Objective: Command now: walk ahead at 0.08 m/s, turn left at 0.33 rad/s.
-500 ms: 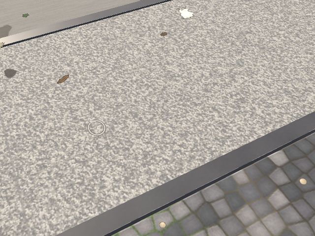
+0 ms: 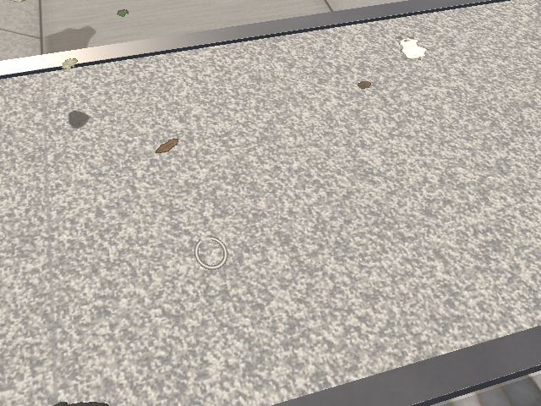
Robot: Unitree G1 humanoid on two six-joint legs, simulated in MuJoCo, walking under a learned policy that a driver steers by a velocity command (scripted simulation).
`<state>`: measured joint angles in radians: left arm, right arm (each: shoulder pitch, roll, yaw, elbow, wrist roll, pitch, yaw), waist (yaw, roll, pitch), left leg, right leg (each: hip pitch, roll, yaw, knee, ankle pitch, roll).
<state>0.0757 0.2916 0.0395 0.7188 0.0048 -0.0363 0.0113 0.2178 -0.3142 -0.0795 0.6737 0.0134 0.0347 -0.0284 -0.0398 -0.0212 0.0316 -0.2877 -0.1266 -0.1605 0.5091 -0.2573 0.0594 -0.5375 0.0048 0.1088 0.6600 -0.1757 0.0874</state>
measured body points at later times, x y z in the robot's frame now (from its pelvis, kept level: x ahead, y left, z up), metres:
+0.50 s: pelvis +0.05 -0.02 -0.01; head +0.08 -0.02 +0.44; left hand +0.27 +0.23 -0.10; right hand +0.10 -0.33 -0.12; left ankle +0.01 +0.10 -0.74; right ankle +0.06 -0.13 -0.70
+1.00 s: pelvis +0.05 -0.07 +0.00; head +0.08 -0.10 +0.45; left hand +0.31 +0.13 -0.08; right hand +0.09 -0.39 -0.10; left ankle +0.14 +0.07 -0.70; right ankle +0.05 -0.17 -0.74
